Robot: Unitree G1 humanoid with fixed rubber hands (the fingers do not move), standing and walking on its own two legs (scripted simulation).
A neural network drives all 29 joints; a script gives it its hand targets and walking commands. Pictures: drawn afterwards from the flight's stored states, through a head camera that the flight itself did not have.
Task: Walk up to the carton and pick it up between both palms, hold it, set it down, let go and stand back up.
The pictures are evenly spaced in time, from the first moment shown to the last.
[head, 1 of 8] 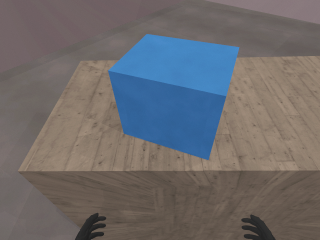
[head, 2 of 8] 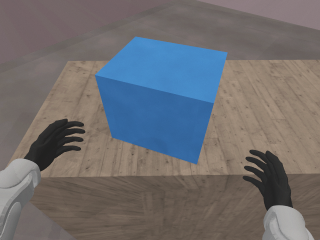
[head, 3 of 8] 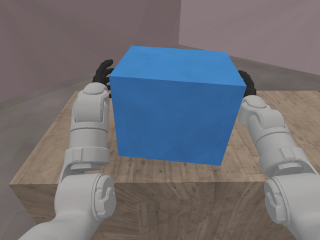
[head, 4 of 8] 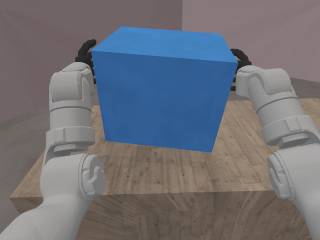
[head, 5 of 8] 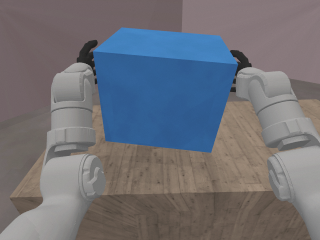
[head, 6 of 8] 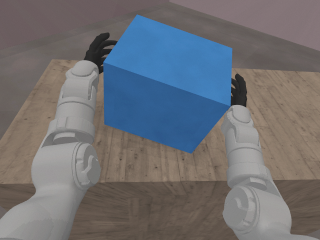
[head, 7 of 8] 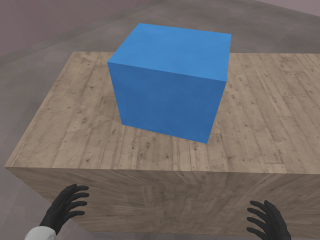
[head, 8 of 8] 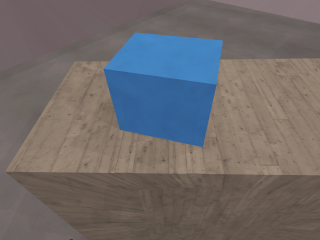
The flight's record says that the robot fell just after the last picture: no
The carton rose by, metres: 0.22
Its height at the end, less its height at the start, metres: +0.00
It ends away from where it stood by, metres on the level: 0.05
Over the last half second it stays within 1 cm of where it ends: yes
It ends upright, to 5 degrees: yes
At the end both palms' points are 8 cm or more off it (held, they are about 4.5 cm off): yes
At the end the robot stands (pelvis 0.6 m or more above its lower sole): yes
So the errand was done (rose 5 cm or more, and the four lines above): yes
